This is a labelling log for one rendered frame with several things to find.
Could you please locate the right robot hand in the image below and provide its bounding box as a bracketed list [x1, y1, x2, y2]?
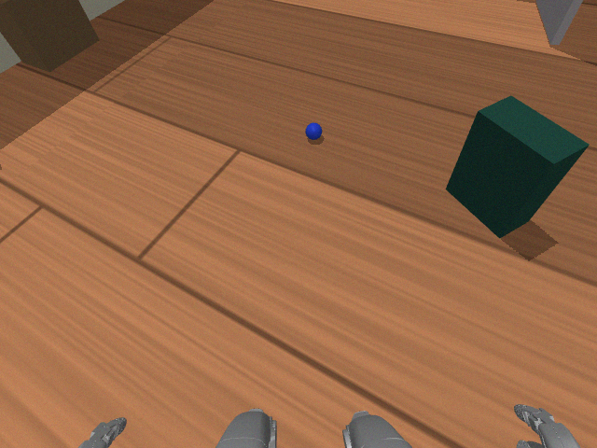
[514, 404, 581, 448]

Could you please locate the left robot hand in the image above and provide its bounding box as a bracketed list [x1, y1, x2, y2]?
[78, 417, 127, 448]

